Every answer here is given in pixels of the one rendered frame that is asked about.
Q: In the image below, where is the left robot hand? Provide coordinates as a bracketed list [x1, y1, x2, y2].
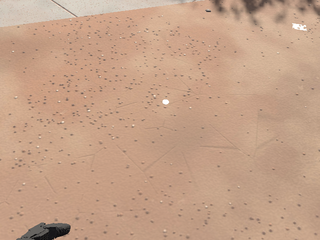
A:
[16, 222, 71, 240]

